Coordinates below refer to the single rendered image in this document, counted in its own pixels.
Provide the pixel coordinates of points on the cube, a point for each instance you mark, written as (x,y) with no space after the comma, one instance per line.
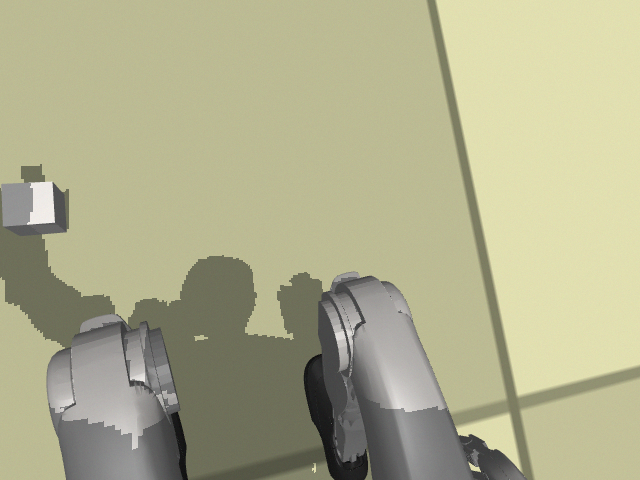
(33,208)

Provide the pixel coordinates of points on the right robot hand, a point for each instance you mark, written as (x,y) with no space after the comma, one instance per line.
(494,465)

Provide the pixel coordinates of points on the left robot foot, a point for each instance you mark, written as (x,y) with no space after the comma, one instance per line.
(181,444)

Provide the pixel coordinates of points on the right robot foot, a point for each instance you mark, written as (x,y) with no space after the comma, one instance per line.
(321,413)

